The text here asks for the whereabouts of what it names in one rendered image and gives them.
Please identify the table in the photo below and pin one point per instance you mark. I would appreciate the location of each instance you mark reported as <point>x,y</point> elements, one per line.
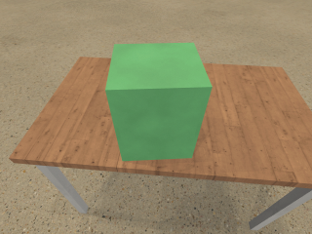
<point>256,129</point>

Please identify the carton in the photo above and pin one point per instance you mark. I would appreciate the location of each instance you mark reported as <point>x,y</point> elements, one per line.
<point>157,95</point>

